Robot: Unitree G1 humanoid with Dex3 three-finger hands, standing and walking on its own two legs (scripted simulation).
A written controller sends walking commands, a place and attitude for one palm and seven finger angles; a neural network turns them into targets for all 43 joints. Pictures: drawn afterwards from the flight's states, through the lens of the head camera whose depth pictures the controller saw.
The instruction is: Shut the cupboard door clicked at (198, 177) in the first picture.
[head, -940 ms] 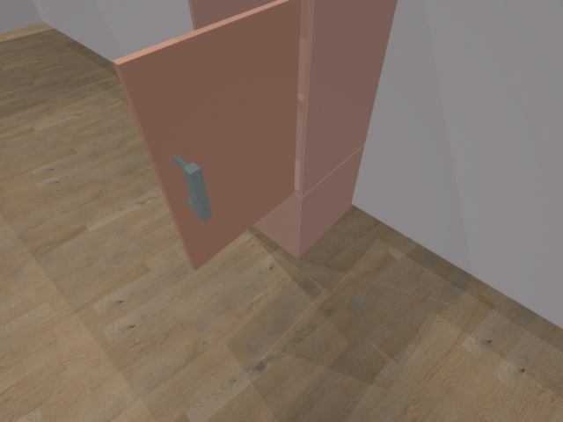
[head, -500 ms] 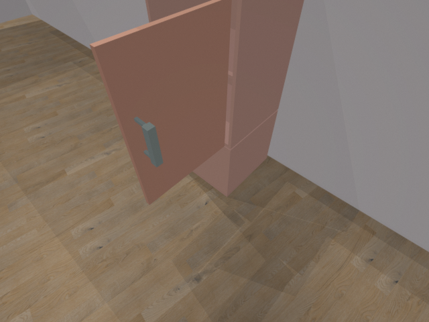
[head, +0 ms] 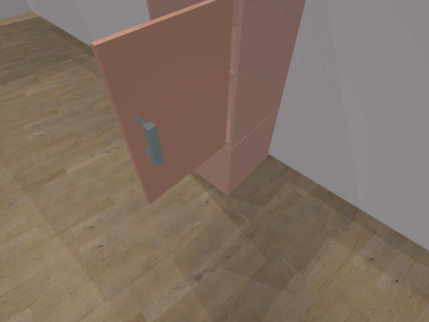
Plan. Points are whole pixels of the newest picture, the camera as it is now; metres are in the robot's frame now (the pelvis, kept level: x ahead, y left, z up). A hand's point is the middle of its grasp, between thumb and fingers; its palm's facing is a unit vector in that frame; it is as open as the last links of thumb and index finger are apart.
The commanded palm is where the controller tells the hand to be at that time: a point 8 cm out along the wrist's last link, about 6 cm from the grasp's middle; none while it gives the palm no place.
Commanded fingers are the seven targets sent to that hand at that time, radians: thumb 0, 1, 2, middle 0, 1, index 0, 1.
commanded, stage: walk to a spot facing it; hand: left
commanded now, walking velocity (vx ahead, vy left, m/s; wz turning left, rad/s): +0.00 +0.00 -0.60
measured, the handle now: (148, 141) +0.56 +0.21 -0.04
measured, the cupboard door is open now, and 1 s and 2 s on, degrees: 89 89 89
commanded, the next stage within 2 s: none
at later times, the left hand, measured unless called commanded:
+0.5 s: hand out of the picture +0.07 +0.17 -0.18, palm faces -0.17 -0.95 -0.26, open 7.4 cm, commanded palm none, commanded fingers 0.00 0.90 0.90 -0.20 -0.30 -0.20 -0.30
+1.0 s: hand out of the picture +0.12 +0.16 -0.19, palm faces -0.39 -0.90 -0.22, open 7.4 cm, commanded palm none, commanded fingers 0.00 0.90 0.90 -0.20 -0.30 -0.20 -0.30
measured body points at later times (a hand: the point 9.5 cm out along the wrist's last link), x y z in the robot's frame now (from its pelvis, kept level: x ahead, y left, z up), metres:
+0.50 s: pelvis -0.02 -0.02 -0.02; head +0.02 -0.05 +0.42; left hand +0.08 +0.22 -0.16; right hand -0.03 -0.28 -0.19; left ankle -0.02 +0.11 -0.75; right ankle -0.05 -0.11 -0.74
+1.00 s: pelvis -0.03 +0.00 -0.02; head +0.04 +0.00 +0.43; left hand +0.14 +0.21 -0.18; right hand -0.03 -0.28 -0.13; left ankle +0.01 +0.13 -0.75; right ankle -0.08 -0.11 -0.70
